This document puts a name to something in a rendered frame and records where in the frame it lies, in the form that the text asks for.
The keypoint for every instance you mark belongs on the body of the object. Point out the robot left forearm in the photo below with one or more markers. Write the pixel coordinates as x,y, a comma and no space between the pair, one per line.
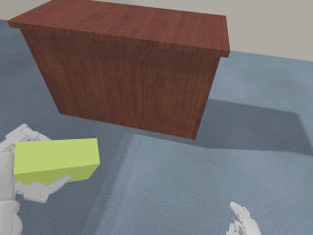
10,223

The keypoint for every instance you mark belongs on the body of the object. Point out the table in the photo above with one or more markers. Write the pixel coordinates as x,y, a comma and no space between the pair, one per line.
136,66

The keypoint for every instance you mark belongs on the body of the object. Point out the left robot hand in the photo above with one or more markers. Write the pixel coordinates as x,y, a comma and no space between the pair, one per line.
9,187

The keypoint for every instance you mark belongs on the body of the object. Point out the sponge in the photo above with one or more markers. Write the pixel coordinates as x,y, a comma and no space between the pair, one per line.
47,160

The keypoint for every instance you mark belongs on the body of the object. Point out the right robot hand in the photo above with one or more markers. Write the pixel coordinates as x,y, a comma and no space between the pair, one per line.
246,226

